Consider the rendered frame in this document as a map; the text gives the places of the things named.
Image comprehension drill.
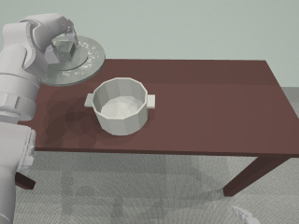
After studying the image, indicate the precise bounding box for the lid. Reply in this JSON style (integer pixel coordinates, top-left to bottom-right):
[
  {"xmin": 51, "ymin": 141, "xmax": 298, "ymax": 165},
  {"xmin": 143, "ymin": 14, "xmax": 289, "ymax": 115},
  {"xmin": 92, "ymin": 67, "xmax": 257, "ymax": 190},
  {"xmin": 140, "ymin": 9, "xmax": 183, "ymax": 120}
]
[{"xmin": 40, "ymin": 35, "xmax": 106, "ymax": 87}]

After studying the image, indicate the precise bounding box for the table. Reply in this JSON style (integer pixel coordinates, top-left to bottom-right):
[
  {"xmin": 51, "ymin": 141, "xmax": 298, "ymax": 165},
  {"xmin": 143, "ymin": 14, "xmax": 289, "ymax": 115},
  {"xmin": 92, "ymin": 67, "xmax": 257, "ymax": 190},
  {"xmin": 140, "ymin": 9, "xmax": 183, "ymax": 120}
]
[{"xmin": 14, "ymin": 59, "xmax": 299, "ymax": 197}]

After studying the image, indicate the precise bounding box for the robot left upper arm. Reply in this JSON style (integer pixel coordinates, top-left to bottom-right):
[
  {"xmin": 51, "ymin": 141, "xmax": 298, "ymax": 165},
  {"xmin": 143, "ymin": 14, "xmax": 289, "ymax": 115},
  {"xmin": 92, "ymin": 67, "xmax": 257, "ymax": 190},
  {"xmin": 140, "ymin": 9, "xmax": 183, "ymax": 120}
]
[{"xmin": 0, "ymin": 121, "xmax": 36, "ymax": 224}]

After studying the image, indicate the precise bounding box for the knob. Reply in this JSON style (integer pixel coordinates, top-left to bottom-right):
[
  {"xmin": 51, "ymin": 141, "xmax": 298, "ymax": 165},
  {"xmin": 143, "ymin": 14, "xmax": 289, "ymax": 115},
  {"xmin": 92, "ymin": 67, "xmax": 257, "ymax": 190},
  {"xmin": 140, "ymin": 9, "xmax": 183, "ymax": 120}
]
[{"xmin": 55, "ymin": 40, "xmax": 76, "ymax": 58}]

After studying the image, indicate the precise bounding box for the pot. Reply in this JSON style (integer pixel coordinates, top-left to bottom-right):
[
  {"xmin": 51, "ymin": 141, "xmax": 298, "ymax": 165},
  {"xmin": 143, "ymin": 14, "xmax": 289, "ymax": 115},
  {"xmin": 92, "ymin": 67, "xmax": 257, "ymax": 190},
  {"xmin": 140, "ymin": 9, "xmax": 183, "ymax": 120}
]
[{"xmin": 84, "ymin": 77, "xmax": 155, "ymax": 136}]

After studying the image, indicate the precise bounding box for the left robot forearm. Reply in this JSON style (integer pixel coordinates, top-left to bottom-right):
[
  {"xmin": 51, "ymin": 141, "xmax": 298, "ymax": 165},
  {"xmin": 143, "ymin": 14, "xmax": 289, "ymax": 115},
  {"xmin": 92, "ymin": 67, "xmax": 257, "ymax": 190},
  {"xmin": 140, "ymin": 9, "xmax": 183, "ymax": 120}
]
[{"xmin": 0, "ymin": 18, "xmax": 52, "ymax": 124}]

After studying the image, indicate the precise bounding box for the robot right hand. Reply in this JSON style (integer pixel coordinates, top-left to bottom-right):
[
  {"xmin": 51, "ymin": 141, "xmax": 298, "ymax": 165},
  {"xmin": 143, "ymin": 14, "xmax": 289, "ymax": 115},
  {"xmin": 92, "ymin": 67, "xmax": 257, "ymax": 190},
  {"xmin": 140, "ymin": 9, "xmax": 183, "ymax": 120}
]
[{"xmin": 232, "ymin": 206, "xmax": 261, "ymax": 224}]

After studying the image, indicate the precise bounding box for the robot left hand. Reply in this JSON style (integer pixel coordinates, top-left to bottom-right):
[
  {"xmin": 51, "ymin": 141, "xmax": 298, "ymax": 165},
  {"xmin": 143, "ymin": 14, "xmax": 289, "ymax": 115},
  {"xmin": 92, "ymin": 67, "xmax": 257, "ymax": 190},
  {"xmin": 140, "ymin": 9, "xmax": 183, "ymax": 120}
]
[{"xmin": 26, "ymin": 13, "xmax": 78, "ymax": 64}]

